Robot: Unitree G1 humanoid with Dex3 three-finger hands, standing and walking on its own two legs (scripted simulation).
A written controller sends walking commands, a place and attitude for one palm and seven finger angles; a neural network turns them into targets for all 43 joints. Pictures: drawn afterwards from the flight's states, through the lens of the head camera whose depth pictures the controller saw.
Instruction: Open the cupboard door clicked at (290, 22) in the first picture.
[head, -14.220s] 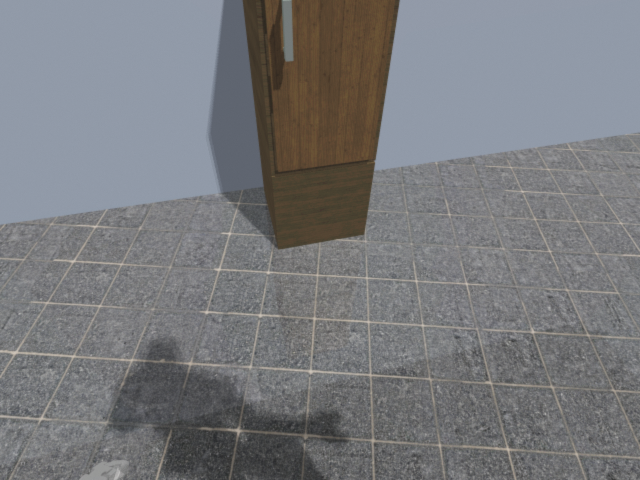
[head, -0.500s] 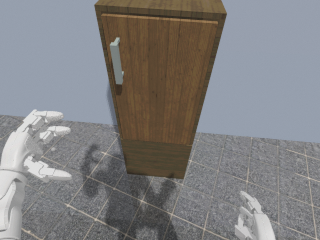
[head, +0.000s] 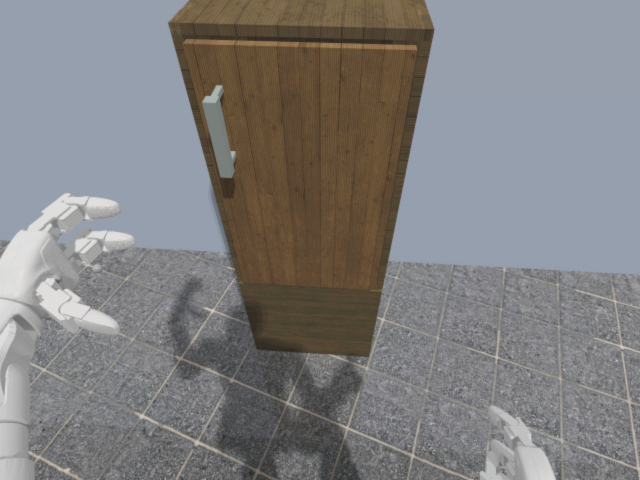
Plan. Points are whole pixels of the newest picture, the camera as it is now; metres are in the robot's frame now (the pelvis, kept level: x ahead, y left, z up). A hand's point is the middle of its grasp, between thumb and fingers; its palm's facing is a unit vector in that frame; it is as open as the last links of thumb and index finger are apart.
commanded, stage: raise the hand with hooked fingers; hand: left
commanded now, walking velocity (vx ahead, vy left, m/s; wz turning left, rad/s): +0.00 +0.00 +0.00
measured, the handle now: (222, 132) +0.60 +0.21 +0.12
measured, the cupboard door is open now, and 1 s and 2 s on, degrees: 0 0 0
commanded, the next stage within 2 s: move the hooked fingers beside the handle in 0.32 s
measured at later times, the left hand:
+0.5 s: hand (111, 281) +0.28 +0.25 +0.14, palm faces +0.07 -1.00 -0.04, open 14.0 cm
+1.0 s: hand (137, 225) +0.37 +0.26 +0.13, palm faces +0.05 -1.00 -0.01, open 14.0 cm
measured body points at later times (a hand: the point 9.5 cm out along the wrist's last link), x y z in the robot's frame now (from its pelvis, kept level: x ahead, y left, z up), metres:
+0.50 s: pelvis -0.02 -0.03 +0.00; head -0.02 -0.04 +0.45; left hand +0.27 +0.31 +0.15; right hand +0.17 -0.26 -0.07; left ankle -0.03 +0.10 -0.73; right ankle +0.02 -0.12 -0.73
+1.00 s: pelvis -0.02 -0.01 -0.01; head +0.02 -0.02 +0.44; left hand +0.36 +0.32 +0.13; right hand +0.09 -0.28 -0.10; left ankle -0.03 +0.10 -0.73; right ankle +0.02 -0.12 -0.73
